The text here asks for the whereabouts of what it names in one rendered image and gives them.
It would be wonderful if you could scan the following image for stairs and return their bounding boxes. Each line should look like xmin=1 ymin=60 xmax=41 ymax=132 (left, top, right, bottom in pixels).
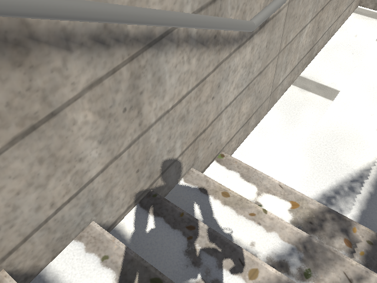
xmin=0 ymin=152 xmax=377 ymax=283

